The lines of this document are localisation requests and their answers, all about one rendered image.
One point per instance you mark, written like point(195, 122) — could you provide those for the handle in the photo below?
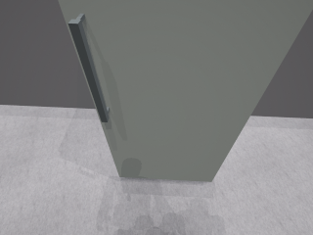
point(83, 50)

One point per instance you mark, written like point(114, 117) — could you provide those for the fridge door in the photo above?
point(182, 77)

